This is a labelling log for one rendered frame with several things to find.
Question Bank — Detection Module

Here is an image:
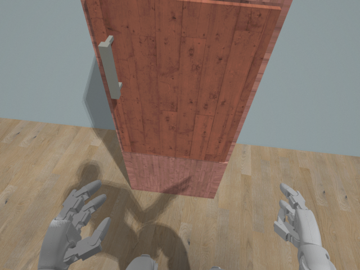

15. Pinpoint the robot left hand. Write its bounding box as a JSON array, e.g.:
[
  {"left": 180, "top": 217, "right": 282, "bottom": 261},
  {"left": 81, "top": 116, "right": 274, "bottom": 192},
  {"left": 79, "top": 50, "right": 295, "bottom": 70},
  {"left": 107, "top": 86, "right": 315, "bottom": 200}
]
[{"left": 38, "top": 180, "right": 111, "bottom": 270}]

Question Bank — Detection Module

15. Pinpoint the handle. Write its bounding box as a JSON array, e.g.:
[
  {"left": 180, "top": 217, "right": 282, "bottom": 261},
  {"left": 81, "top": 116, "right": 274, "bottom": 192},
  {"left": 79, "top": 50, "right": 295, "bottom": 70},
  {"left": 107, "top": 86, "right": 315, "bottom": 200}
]
[{"left": 98, "top": 35, "right": 123, "bottom": 99}]

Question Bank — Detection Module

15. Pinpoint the robot right forearm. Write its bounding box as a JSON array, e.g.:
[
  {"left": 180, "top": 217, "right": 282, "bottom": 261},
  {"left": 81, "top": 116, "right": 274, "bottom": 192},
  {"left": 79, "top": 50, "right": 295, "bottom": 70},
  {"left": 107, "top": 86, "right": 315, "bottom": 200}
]
[{"left": 298, "top": 244, "right": 336, "bottom": 270}]

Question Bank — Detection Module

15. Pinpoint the robot right hand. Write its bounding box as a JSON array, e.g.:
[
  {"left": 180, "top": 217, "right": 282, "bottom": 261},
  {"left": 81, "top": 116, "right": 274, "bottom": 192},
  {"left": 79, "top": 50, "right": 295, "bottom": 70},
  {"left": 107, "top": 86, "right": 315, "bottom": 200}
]
[{"left": 274, "top": 183, "right": 322, "bottom": 249}]

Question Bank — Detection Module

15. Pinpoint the robot left thigh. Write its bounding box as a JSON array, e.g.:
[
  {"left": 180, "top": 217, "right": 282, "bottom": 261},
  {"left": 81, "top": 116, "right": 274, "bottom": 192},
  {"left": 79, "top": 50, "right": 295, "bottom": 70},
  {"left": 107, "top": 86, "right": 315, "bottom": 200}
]
[{"left": 126, "top": 256, "right": 158, "bottom": 270}]

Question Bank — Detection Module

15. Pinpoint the cupboard door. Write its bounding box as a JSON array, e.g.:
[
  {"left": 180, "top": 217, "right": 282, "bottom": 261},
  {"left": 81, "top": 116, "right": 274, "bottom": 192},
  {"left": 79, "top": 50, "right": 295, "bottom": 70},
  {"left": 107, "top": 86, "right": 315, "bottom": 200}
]
[{"left": 86, "top": 0, "right": 281, "bottom": 163}]

